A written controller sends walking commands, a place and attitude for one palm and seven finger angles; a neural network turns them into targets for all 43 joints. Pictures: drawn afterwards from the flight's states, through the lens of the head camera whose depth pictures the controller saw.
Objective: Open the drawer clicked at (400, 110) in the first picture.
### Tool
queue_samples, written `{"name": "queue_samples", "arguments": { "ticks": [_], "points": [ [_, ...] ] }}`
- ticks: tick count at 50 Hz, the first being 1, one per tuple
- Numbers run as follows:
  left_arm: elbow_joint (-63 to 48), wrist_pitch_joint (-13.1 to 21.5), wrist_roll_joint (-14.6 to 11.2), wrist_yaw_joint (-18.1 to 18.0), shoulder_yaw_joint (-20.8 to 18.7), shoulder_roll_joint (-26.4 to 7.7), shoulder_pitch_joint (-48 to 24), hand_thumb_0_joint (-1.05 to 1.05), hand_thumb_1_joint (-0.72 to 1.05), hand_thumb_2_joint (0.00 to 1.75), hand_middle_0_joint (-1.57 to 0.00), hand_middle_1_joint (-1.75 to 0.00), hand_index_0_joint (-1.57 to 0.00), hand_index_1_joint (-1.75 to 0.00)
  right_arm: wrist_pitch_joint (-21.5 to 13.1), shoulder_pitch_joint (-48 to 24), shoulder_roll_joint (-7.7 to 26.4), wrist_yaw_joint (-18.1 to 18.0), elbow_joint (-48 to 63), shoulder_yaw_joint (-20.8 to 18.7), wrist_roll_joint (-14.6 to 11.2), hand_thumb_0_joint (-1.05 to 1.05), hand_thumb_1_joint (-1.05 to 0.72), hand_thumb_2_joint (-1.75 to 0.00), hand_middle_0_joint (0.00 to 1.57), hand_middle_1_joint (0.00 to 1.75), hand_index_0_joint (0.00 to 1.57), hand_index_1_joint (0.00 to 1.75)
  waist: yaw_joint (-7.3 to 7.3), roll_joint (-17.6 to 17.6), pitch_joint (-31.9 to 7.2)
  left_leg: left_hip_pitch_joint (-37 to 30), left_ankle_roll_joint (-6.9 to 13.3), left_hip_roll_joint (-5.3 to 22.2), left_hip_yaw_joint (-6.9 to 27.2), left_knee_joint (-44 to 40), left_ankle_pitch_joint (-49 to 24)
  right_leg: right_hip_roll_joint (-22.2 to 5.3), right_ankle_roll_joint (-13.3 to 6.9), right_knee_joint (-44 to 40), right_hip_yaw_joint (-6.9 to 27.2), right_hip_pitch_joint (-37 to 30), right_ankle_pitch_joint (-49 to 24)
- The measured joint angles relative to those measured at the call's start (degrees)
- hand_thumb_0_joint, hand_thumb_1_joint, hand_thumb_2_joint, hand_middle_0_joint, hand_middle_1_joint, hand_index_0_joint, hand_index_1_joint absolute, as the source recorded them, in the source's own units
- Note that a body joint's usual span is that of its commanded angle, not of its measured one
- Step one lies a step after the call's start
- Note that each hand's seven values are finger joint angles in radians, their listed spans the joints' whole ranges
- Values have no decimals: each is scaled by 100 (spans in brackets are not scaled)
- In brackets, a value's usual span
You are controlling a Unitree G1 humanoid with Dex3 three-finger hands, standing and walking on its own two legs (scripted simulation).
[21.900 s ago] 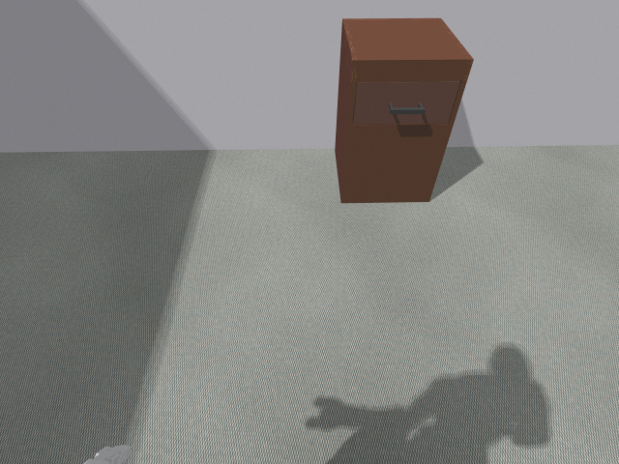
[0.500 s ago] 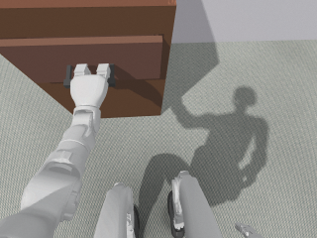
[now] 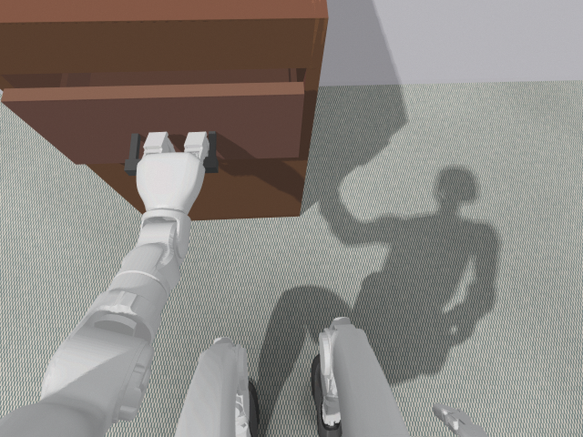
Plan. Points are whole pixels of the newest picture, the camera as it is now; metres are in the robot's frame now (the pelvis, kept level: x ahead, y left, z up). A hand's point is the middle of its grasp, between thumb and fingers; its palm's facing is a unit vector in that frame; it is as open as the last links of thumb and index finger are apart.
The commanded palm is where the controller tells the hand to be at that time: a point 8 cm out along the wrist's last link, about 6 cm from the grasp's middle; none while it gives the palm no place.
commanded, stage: pull the drawer open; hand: left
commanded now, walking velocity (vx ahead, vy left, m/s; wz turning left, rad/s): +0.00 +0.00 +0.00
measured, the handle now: (173, 153) +0.52 +0.15 -0.06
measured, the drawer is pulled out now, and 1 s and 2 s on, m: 0.04 0.08 0.11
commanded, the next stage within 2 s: none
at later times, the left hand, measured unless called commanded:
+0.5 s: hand (184, 205) +0.44 +0.14 -0.09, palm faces -0.05 -0.06 -1.00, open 5.3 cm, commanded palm +0.40 +0.14 -0.04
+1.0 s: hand (183, 216) +0.43 +0.14 -0.08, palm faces -0.05 -0.06 -1.00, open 5.3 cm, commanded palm +0.38 +0.14 -0.04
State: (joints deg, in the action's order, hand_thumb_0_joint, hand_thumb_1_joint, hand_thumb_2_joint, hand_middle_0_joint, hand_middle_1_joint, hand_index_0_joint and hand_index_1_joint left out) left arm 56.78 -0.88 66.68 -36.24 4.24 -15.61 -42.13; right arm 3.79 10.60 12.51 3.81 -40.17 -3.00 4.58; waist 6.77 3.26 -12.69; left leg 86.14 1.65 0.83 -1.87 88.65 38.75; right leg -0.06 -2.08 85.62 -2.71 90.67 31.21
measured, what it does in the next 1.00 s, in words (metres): stands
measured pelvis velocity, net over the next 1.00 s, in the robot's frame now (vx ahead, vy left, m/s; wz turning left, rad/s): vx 0.00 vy -0.01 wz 0.01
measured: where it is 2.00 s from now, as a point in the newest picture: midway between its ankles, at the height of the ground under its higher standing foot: (287, 427)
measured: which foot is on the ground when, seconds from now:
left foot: down 0.00-1.00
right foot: down 0.00-1.00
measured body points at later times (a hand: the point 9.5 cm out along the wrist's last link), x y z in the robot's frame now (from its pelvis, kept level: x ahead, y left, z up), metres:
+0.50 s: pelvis +0.00 +0.00 +0.00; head +0.18 -0.02 +0.41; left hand +0.44 +0.14 -0.03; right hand +0.08 -0.26 -0.15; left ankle +0.01 +0.11 -0.55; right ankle +0.06 -0.10 -0.55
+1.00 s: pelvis +0.00 -0.01 +0.01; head +0.18 -0.02 +0.42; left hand +0.42 +0.14 -0.03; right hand +0.09 -0.26 -0.15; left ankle +0.01 +0.11 -0.55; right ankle +0.06 -0.10 -0.55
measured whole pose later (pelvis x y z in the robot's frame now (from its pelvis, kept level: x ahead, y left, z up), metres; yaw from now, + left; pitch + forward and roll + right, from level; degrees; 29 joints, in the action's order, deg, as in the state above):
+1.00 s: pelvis +0.00 -0.01 +0.01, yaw +1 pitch +35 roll +1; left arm 51.2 -1.4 67.0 -37.6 6.1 -12.8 -33.6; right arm 4.7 8.6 12.5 3.3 -39.8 -3.7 4.4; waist 4.6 2.7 -13.1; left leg 83.3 1.2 0.6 -2.2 87.2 38.4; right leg -0.1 -2.5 85.0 -2.3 88.3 31.3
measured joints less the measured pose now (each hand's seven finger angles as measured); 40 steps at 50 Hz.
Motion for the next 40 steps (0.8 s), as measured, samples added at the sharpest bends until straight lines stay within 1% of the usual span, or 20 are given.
{"name": "queue_samples", "arguments": {
  "ticks": [9,17,30,40],
  "points": [
    [-35,-50,-22,-51,72,57,97,0,80,81,-33,-135,-40,-133,28,-14,-7,2,-30,-16,-8,0,-91,-90,20,30,20,30,-38,-12,0,-40,-10,-10,-2,-28,-28,-8,-11,-12,4,-35,-15],
    [-150,-28,-22,-14,60,82,267,1,79,80,-33,-135,-40,-133,42,-44,2,-21,-8,-32,-10,0,-91,-90,20,30,20,30,-55,-18,-9,-108,-21,-8,-10,-72,-40,-2,-22,-40,13,-92,-23],
    [-273,-5,5,-115,122,183,507,1,79,81,-33,-135,-40,-133,62,-125,14,-29,-22,-60,-1,0,-91,-90,20,30,20,30,-147,-40,-24,-193,-37,-19,-18,-119,-47,-8,-38,-52,25,-161,-10],
    [-392,-4,27,-138,145,225,653,1,79,81,-33,-135,-40,-133,67,-187,-7,-41,-3,-60,-5,0,-91,-90,20,30,20,30,-181,-60,-34,-221,-49,-22,-10,-120,-45,-9,-49,-44,19,-187,0]
  ]
}}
